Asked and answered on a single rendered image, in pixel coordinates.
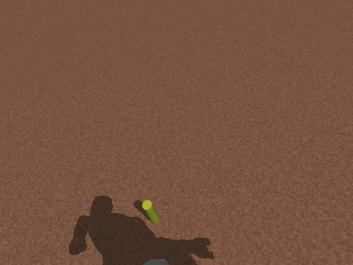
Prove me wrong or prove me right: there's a can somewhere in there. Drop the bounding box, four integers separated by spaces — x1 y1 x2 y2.
142 200 160 224

